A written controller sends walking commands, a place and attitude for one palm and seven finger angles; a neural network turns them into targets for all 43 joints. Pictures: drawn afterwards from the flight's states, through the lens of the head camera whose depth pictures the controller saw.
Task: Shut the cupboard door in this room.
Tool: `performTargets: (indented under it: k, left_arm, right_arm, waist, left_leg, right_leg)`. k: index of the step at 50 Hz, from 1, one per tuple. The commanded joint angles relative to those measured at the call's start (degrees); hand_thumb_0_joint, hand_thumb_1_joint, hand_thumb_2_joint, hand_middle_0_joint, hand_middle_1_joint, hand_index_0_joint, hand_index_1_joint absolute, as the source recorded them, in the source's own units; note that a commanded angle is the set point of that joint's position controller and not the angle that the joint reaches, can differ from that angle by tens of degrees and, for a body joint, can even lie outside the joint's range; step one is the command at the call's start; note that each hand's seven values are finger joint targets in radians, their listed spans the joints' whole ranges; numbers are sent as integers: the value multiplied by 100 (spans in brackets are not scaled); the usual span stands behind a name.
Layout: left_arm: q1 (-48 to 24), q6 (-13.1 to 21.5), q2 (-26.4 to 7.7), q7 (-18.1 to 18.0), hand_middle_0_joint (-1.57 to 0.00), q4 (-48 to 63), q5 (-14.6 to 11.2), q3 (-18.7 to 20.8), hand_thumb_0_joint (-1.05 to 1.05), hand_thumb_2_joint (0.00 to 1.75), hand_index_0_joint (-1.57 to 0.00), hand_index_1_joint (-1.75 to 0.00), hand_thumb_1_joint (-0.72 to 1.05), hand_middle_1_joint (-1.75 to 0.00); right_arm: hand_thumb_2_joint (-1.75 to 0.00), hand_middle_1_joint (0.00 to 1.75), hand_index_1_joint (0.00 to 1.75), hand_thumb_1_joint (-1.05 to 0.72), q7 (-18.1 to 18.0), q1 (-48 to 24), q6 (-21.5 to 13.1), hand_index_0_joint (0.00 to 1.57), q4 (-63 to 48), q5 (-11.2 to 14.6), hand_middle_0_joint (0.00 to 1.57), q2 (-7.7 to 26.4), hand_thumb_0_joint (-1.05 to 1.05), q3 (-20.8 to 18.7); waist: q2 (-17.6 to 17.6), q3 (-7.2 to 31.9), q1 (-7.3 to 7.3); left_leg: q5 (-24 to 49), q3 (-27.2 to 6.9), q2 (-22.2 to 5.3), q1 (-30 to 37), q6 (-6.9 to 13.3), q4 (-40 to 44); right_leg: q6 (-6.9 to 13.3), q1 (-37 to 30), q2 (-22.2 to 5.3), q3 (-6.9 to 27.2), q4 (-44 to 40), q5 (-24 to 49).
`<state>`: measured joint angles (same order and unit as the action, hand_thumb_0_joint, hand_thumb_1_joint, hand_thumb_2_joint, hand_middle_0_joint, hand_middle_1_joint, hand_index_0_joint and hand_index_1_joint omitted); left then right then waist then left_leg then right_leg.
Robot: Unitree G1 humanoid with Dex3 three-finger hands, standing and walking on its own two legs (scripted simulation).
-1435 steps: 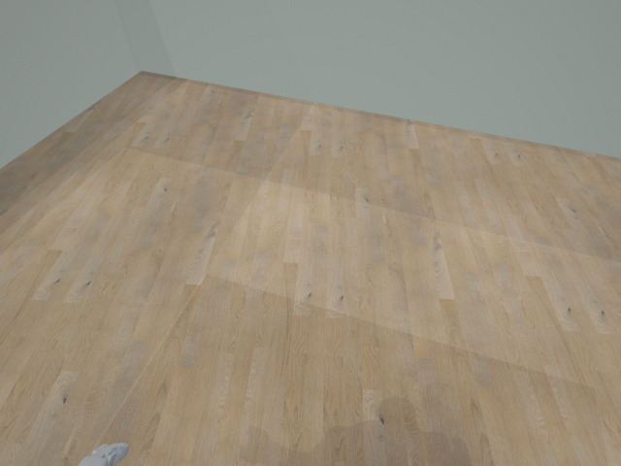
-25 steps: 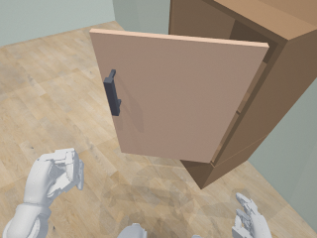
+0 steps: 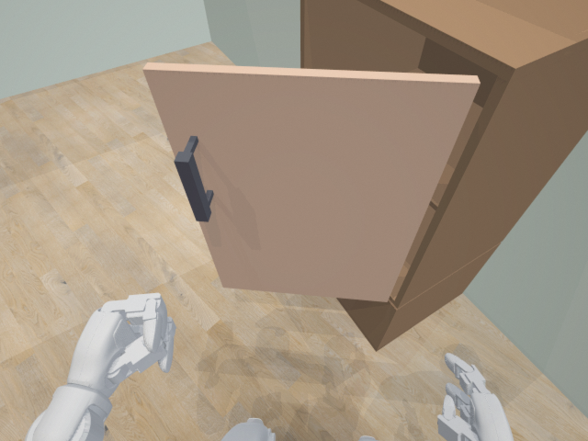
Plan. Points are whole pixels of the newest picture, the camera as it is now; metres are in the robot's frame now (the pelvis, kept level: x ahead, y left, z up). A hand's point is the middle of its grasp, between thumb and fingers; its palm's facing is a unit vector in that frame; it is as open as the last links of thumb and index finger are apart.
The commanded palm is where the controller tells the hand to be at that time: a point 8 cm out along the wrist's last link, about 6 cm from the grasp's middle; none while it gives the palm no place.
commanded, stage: bring the fist close to the handle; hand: left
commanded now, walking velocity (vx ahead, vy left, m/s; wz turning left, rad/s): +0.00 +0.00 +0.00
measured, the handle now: (198, 180) +0.48 +0.19 +0.07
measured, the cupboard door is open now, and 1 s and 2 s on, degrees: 53 53 47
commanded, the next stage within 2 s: push the door shut along its arc in 1.36 s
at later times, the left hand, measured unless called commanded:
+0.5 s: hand (174, 265) +0.31 +0.18 +0.08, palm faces -0.03 -1.00 -0.02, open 3.1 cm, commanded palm +0.29 +0.23 +0.08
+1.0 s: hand (208, 229) +0.38 +0.15 +0.07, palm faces -0.08 -1.00 -0.01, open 3.1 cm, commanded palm +0.36 +0.21 +0.08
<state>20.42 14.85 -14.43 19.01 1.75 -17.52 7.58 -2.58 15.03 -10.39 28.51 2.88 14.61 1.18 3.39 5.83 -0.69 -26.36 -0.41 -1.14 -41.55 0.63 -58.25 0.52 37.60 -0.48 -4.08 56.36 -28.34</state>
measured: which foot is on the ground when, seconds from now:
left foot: down 0.00-1.00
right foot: down 0.00-1.00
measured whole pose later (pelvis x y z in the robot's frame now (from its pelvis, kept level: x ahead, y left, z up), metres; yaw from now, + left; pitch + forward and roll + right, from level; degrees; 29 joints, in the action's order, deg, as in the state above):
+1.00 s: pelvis -0.01 +0.00 +0.00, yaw -1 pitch +12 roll -1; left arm -21.8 17.1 -14.2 12.3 -35.2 -12.7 9.4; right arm -1.4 16.3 -4.9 34.8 2.7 15.2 0.8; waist 2.5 5.3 1.7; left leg -24.5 1.2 -1.2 -43.5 0.9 -56.0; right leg 0.3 40.6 -0.5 -2.4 55.1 -26.4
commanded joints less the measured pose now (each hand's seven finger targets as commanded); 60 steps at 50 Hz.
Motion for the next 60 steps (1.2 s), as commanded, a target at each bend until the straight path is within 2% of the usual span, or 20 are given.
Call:
performTargets:
  k: [1, 4, 7, 9, 13, 16, 21, 24, 26, 30, 35, 37, 39, 40, 43, 46, 51, 54, 58, 60]
  left_arm:
    - [-1395, 649, -1114, -263, -130, 1447, -240, 973, 0, 90, -130, -150, 90, -150]
    - [-1869, 971, -952, -344, -130, 1029, -235, 893, 0, 90, -130, -150, 90, -150]
    - [-1810, 827, -729, -169, -130, 616, -153, 486, 0, 90, -130, -150, 90, -150]
    - [-1862, 503, -671, -6, -130, 276, -112, 243, 0, 90, -130, -150, 90, -150]
    - [-2416, 69, -1022, 42, -130, -160, -93, 573, 0, 90, -130, -150, 90, -150]
    - [-3028, 241, -1298, -230, -130, -70, -141, 1056, 0, 90, -130, -150, 90, -150]
    - [-3481, 729, -1032, -521, -130, -324, -26, 882, 0, 90, -130, -150, 90, -150]
    - [-3393, 656, -760, -383, -130, -893, 136, 453, 0, 90, -130, -150, 90, -150]
    - [-3373, 488, -708, -279, -130, -1179, 167, 339, 0, 90, -130, -150, 90, -150]
    - [-4135, 383, -878, -343, -130, -1120, 107, 501, 0, 90, -130, -150, 90, -150]
    - [-5195, 831, -1156, -754, -130, -1081, 247, 781, 0, 90, -130, -150, 90, -150]
    - [-5411, 944, -987, -823, -130, -1339, 366, 605, 0, 90, -130, -150, 90, -150]
    - [-5419, 926, -880, -812, -130, -1692, 450, 480, 0, 90, -130, -150, 90, -150]
    - [-5227, 834, -1060, -784, -130, -2066, 477, 636, 0, 90, -130, -150, 90, -150]
    - [-5548, 618, -775, -642, -130, -2477, 489, 316, 0, 90, -130, -150, 90, -150]
    - [-5821, 503, -765, -638, -130, -2575, 367, 417, 0, 90, -130, -150, 90, -150]
    - [-6042, 832, -1038, -846, -130, -2518, 432, 724, 0, 90, -130, -150, 90, -150]
    - [-6086, 1011, -877, -895, -130, -2516, 540, 562, 0, 90, -130, -150, 90, -150]
    - [-6086, 988, -960, -880, -130, -2738, 601, 580, 0, 90, -130, -150, 90, -150]
    - [-5940, 943, -1232, -832, -130, -2755, 538, 829, 0, 90, -130, -150, 90, -150]
  right_arm:
    - [-90, 30, 30, -90, -143, -269, -319, 20, -839, -44, 20, 684, 0, -251]
    - [-90, 30, 30, -90, -120, -265, -362, 20, -649, -31, 20, 658, 0, -225]
    - [-90, 30, 30, -90, -90, -229, -371, 20, -609, 17, 20, 717, 0, -240]
    - [-90, 30, 30, -90, -99, -132, -348, 20, -622, 51, 20, 779, 0, -247]
    - [-90, 30, 30, -90, -133, -116, -215, 20, -651, 53, 20, 853, 0, -253]
    - [-90, 30, 30, -90, -139, -239, -161, 20, -645, 10, 20, 791, 0, -237]
    - [-90, 30, 30, -90, -68, -205, -172, 20, -451, -17, 20, 733, 0, -258]
    - [-90, 30, 30, -90, 4, -71, -118, 20, -354, 6, 20, 792, 0, -291]
    - [-90, 30, 30, -90, 18, 9, -57, 20, -366, 30, 20, 846, 0, -318]
    - [-90, 30, 30, -90, -10, -5, 24, 20, -357, 26, 20, 893, 0, -333]
    - [-90, 30, 30, -90, -34, -14, 55, 20, -180, -42, 20, 849, 0, -315]
    - [-90, 30, 30, -90, -2, -3, 66, 20, -95, -39, 20, 812, 0, -311]
    - [-90, 30, 30, -90, 28, 47, 90, 20, -39, -43, 20, 827, 0, -329]
    - [-90, 30, 30, -90, 40, 128, 136, 20, -15, -50, 20, 884, 0, -336]
    - [-90, 30, 30, -90, 63, 153, 239, 20, -36, -5, 20, 881, 0, -334]
    - [-90, 30, 30, -90, 63, 196, 293, 20, -65, -2, 20, 900, 0, -360]
    - [-90, 30, 30, -90, 84, 225, 342, 20, -54, -48, 20, 877, 0, -369]
    - [-90, 30, 30, -90, 132, 253, 367, 20, -31, -58, 20, 840, 0, -377]
    - [-90, 30, 30, -90, 142, 294, 441, 20, 1, -51, 20, 861, 0, -393]
    - [-90, 30, 30, -90, 113, 289, 471, 20, -33, -52, 20, 904, 0, -410]
  waist:
    - [-328, 1073, 106]
    - [-163, 997, 168]
    - [187, 1109, 166]
    - [98, 1117, 200]
    - [-433, 1138, 189]
    - [-388, 1349, 44]
    - [-127, 1584, 58]
    - [-60, 1382, 146]
    - [-302, 1311, 193]
    - [-395, 1408, 211]
    - [-198, 1760, 223]
    - [-68, 1737, 273]
    - [77, 1764, 291]
    - [-97, 1704, 248]
    - [-161, 1611, 334]
    - [-308, 1797, 308]
    - [-366, 1982, 211]
    - [-274, 1979, 244]
    - [-315, 1829, 296]
    - [-374, 1931, 229]
  left_leg:
    - [1151, -132, 113, 467, 50, 725]
    - [966, -143, 92, 393, 25, 646]
    - [959, -134, 93, 566, 31, 737]
    - [1011, -140, 106, 593, 54, 787]
    - [1015, -123, 114, 438, 79, 815]
    - [1141, -103, 112, 498, 50, 886]
    - [1351, -72, 90, 789, 35, 939]
    - [1360, -69, 72, 835, 26, 986]
    - [1319, -72, 66, 769, 52, 1010]
    - [1279, -114, 64, 874, 56, 1046]
    - [1432, -150, 37, 1071, 32, 987]
    - [1388, -167, 23, 1125, 11, 987]
    - [1405, -155, 20, 1188, 4, 968]
    - [1388, -152, 29, 1058, 11, 979]
    - [1317, -141, 31, 975, 7, 1030]
    - [1443, -126, 44, 1047, 20, 1011]
    - [1658, -107, 42, 1080, 18, 960]
    - [1645, -57, 52, 1066, 28, 950]
    - [1490, -26, 57, 945, 49, 976]
    - [1429, 32, 80, 865, 65, 966]
  right_leg:
    - [51, -622, 96, 419, -858, 1351]
    - [74, -351, 118, 435, -792, 1081]
    - [89, -311, 109, 391, -805, 1137]
    - [62, -408, 91, 401, -899, 1271]
    - [3, -573, 30, 516, -1047, 1249]
    - [40, -803, 24, 515, -980, 1328]
    - [66, -741, 81, 389, -802, 1653]
    - [71, -502, 93, 308, -809, 1737]
    - [46, -501, 88, 306, -878, 1731]
    - [58, -530, 94, 283, -927, 1683]
    - [79, -466, 103, 276, -740, 1772]
    - [86, -301, 102, 260, -710, 1710]
    - [93, -207, 109, 257, -722, 1735]
    - [95, -280, 124, 261, -751, 1726]
    - [83, -239, 104, 242, -813, 1715]
    - [71, -376, 100, 238, -861, 1869]
    - [80, -502, 98, 268, -768, 2084]
    - [73, -460, 106, 287, -743, 2102]
    - [57, -460, 106, 318, -815, 2021]
    - [47, -673, 104, 390, -872, 2018]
